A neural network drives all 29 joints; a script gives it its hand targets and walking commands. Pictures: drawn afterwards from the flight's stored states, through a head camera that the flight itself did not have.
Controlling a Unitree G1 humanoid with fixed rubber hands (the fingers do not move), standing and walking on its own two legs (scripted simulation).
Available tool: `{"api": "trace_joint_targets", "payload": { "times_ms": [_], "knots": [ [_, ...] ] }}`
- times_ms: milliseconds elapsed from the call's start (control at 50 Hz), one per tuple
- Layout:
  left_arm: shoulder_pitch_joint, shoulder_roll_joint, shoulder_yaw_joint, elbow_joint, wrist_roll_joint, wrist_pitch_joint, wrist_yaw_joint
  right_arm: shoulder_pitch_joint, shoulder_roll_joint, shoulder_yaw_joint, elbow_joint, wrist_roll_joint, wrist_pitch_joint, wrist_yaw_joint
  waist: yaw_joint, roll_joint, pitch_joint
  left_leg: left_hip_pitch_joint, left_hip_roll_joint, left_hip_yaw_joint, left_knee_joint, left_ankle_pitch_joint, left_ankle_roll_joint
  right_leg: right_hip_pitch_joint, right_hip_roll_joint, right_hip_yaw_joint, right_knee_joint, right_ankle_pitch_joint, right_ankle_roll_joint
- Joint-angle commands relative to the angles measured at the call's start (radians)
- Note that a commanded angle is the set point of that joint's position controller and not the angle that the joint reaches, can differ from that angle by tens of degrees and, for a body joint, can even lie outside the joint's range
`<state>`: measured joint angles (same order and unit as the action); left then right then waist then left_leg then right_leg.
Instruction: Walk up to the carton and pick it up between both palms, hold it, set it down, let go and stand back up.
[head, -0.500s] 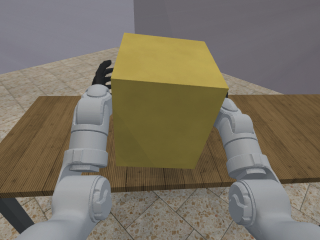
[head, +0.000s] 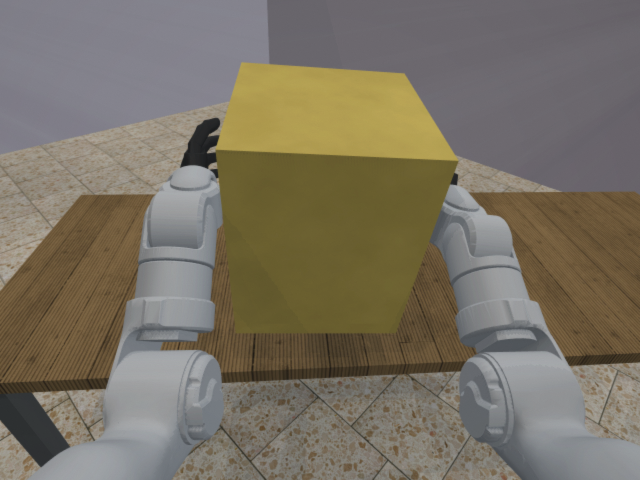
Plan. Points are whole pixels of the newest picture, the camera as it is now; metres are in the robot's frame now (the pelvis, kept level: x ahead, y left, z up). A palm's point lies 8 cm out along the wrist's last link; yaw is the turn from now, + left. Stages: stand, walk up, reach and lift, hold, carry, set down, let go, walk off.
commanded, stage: hold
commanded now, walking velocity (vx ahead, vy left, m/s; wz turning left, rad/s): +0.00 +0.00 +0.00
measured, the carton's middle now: (321, 201) +0.37 +0.01 +0.23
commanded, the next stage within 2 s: none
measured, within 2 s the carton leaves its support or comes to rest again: neither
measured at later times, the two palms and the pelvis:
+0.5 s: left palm (198, 178) +0.37 +0.15 +0.26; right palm (437, 194) +0.37 -0.14 +0.24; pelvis +0.00 +0.00 +0.00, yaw +0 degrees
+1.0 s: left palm (197, 173) +0.37 +0.15 +0.27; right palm (436, 187) +0.37 -0.14 +0.25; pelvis +0.00 +0.00 +0.00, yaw +0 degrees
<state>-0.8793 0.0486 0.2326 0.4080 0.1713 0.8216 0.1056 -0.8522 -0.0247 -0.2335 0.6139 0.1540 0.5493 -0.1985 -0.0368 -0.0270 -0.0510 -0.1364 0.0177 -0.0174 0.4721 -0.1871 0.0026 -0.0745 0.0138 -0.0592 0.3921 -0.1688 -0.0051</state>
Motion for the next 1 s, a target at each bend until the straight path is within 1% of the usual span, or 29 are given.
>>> {"api": "trace_joint_targets", "payload": {
  "times_ms": [0,40,60,100,120,140,180,240,260,280,300,320,340,400,460,480,540,580,600,620,720,740,780,800,820,880,920,940,980],
  "knots": [
    [-0.892,-0.658,-0.428,-0.174,-0.210,-0.064,-0.154,-1.260,0.550,0.513,-0.355,0.242,-0.074,0.129,0.001,0.061,-0.516,0.100,-0.024,-0.018,-0.130,0.145,0.007,0.041,0.060,0.045,-0.114,0.094,0.011],
    [-0.957,-0.650,-0.418,-0.161,-0.199,-0.065,-0.159,-1.222,0.537,0.464,-0.245,0.225,-0.059,0.135,-0.019,0.093,-0.447,0.082,-0.018,-0.014,-0.160,0.055,-0.010,0.005,0.057,0.042,-0.126,0.014,0.007],
    [-0.943,-0.675,-0.456,-0.189,-0.228,-0.069,-0.152,-1.267,0.547,0.493,-0.344,0.237,-0.076,0.135,-0.011,0.080,-0.552,0.088,-0.020,-0.020,-0.140,0.097,-0.009,0.047,0.058,0.040,-0.108,0.061,0.005],
    [-0.938,-0.684,-0.441,-0.178,-0.229,-0.073,-0.146,-1.318,0.545,0.486,-0.378,0.234,-0.074,0.131,-0.015,0.067,-0.549,0.096,-0.023,-0.020,-0.138,0.108,-0.004,0.038,0.054,0.038,-0.120,0.071,0.013],
    [-0.952,-0.652,-0.431,-0.175,-0.221,-0.071,-0.154,-1.283,0.556,0.487,-0.338,0.230,-0.067,0.127,-0.017,0.055,-0.517,0.085,-0.026,-0.018,-0.139,0.084,0.004,0.034,0.055,0.043,-0.125,0.047,0.011],
    [-0.949,-0.673,-0.442,-0.209,-0.224,-0.072,-0.155,-1.262,0.563,0.488,-0.337,0.248,-0.069,0.127,-0.017,0.087,-0.543,0.103,-0.025,-0.015,-0.132,0.142,-0.009,0.057,0.055,0.047,-0.105,0.124,0.011],
    [-0.966,-0.657,-0.430,-0.192,-0.213,-0.071,-0.151,-1.254,0.556,0.500,-0.301,0.247,-0.061,0.134,-0.003,0.070,-0.539,0.090,-0.028,-0.018,-0.133,0.107,-0.001,0.036,0.058,0.042,-0.116,0.056,0.010],
    [-0.938,-0.669,-0.433,-0.161,-0.208,-0.064,-0.154,-1.282,0.543,0.483,-0.356,0.243,-0.065,0.131,-0.013,0.080,-0.528,0.087,-0.029,-0.016,-0.136,0.106,-0.008,0.050,0.056,0.036,-0.113,0.067,0.013],
    [-0.938,-0.667,-0.431,-0.188,-0.214,-0.066,-0.157,-1.287,0.561,0.503,-0.345,0.255,-0.066,0.130,0.003,0.067,-0.525,0.095,-0.026,-0.015,-0.130,0.134,-0.003,0.049,0.060,0.037,-0.108,0.083,0.017],
    [-0.933,-0.649,-0.414,-0.163,-0.204,-0.063,-0.156,-1.279,0.549,0.494,-0.328,0.252,-0.057,0.125,0.000,0.062,-0.499,0.109,-0.026,-0.015,-0.130,0.130,0.001,0.034,0.062,0.043,-0.117,0.069,0.014],
    [-0.943,-0.683,-0.457,-0.222,-0.220,-0.066,-0.156,-1.265,0.554,0.507,-0.361,0.263,-0.064,0.123,-0.018,0.087,-0.562,0.118,-0.027,-0.020,-0.112,0.197,-0.017,0.067,0.066,0.040,-0.102,0.130,0.014],
    [-0.951,-0.656,-0.443,-0.188,-0.211,-0.063,-0.160,-1.233,0.545,0.476,-0.299,0.246,-0.053,0.124,-0.035,0.093,-0.501,0.094,-0.028,-0.016,-0.132,0.109,-0.016,0.049,0.059,0.043,-0.117,0.071,0.013],
    [-0.939,-0.653,-0.406,-0.143,-0.197,-0.059,-0.162,-1.257,0.545,0.471,-0.296,0.246,-0.049,0.125,-0.014,0.071,-0.494,0.080,-0.023,-0.021,-0.145,0.095,-0.008,0.043,0.061,0.045,-0.119,0.039,0.012],
    [-0.916,-0.672,-0.451,-0.212,-0.220,-0.064,-0.159,-1.257,0.549,0.505,-0.368,0.259,-0.055,0.123,-0.022,0.070,-0.563,0.129,-0.025,-0.025,-0.119,0.168,-0.010,0.051,0.063,0.039,-0.110,0.115,0.010],
    [-0.951,-0.649,-0.430,-0.204,-0.205,-0.062,-0.159,-1.267,0.565,0.514,-0.349,0.263,-0.048,0.119,-0.004,0.054,-0.540,0.118,-0.031,-0.022,-0.128,0.143,-0.002,0.058,0.064,0.038,-0.114,0.089,0.017],
    [-0.931,-0.669,-0.450,-0.202,-0.215,-0.058,-0.156,-1.314,0.563,0.521,-0.413,0.280,-0.056,0.118,-0.005,0.074,-0.580,0.131,-0.027,-0.026,-0.115,0.184,-0.006,0.053,0.066,0.042,-0.111,0.118,0.015],
    [-0.930,-0.686,-0.479,-0.250,-0.236,-0.059,-0.149,-1.276,0.554,0.518,-0.420,0.280,-0.052,0.116,-0.024,0.092,-0.587,0.155,-0.027,-0.026,-0.103,0.205,-0.022,0.033,0.070,0.036,-0.108,0.124,0.013],
    [-0.900,-0.669,-0.469,-0.194,-0.212,-0.045,-0.156,-1.206,0.523,0.504,-0.365,0.253,-0.039,0.115,-0.031,0.075,-0.530,0.121,-0.027,-0.032,-0.116,0.157,-0.020,0.036,0.068,0.038,-0.113,0.100,0.009],
    [-0.900,-0.641,-0.414,-0.135,-0.200,-0.044,-0.161,-1.261,0.536,0.498,-0.352,0.257,-0.033,0.115,-0.016,0.044,-0.481,0.090,-0.033,-0.022,-0.134,0.084,0.007,0.025,0.055,0.046,-0.130,0.042,0.018],
    [-0.928,-0.652,-0.433,-0.172,-0.212,-0.051,-0.161,-1.295,0.547,0.508,-0.393,0.255,-0.045,0.115,-0.020,0.053,-0.525,0.091,-0.033,-0.021,-0.132,0.095,0.006,0.038,0.055,0.042,-0.122,0.058,0.020],
    [-0.935,-0.630,-0.377,-0.119,-0.169,-0.049,-0.167,-1.243,0.530,0.460,-0.245,0.238,-0.031,0.123,-0.016,0.070,-0.473,0.068,-0.027,-0.018,-0.162,0.031,0.001,0.035,0.050,0.040,-0.124,0.011,0.013],
    [-0.967,-0.663,-0.430,-0.186,-0.207,-0.061,-0.168,-1.256,0.551,0.474,-0.281,0.247,-0.044,0.127,-0.030,0.098,-0.526,0.080,-0.020,-0.020,-0.146,0.078,-0.008,0.034,0.048,0.048,-0.113,0.054,0.012],
    [-0.991,-0.635,-0.396,-0.167,-0.216,-0.072,-0.162,-1.271,0.574,0.468,-0.270,0.243,-0.035,0.128,-0.011,0.045,-0.514,0.053,-0.028,-0.017,-0.153,0.045,0.006,0.039,0.052,0.048,-0.119,0.020,0.018],
    [-0.973,-0.654,-0.425,-0.169,-0.216,-0.069,-0.156,-1.270,0.556,0.470,-0.294,0.253,-0.041,0.127,-0.019,0.094,-0.530,0.072,-0.028,-0.018,-0.141,0.092,-0.009,0.038,0.051,0.052,-0.112,0.059,0.013],
    [-0.919,-0.659,-0.418,-0.126,-0.208,-0.058,-0.163,-1.301,0.546,0.469,-0.338,0.243,-0.046,0.121,-0.020,0.060,-0.515,0.065,-0.027,-0.019,-0.139,0.083,-0.002,0.047,0.052,0.048,-0.113,0.057,0.016],
    [-0.984,-0.681,-0.470,-0.249,-0.244,-0.075,-0.146,-1.270,0.556,0.490,-0.362,0.275,-0.049,0.126,-0.029,0.107,-0.617,0.136,-0.024,-0.033,-0.107,0.202,-0.029,0.041,0.066,0.044,-0.100,0.120,0.011],
    [-0.947,-0.686,-0.471,-0.269,-0.249,-0.068,-0.147,-1.245,0.570,0.511,-0.400,0.292,-0.049,0.116,-0.024,0.100,-0.635,0.142,-0.031,-0.025,-0.085,0.258,-0.027,0.074,0.067,0.049,-0.095,0.187,0.015],
    [-0.938,-0.682,-0.482,-0.250,-0.251,-0.066,-0.145,-1.276,0.550,0.513,-0.436,0.286,-0.051,0.114,-0.028,0.084,-0.647,0.147,-0.034,-0.030,-0.083,0.242,-0.022,0.070,0.068,0.044,-0.103,0.171,0.014],
    [-0.897,-0.650,-0.458,-0.209,-0.223,-0.049,-0.154,-1.231,0.533,0.511,-0.385,0.277,-0.030,0.107,-0.026,0.080,-0.557,0.138,-0.032,-0.028,-0.099,0.198,-0.013,0.044,0.063,0.047,-0.111,0.141,0.019]
  ]
}}
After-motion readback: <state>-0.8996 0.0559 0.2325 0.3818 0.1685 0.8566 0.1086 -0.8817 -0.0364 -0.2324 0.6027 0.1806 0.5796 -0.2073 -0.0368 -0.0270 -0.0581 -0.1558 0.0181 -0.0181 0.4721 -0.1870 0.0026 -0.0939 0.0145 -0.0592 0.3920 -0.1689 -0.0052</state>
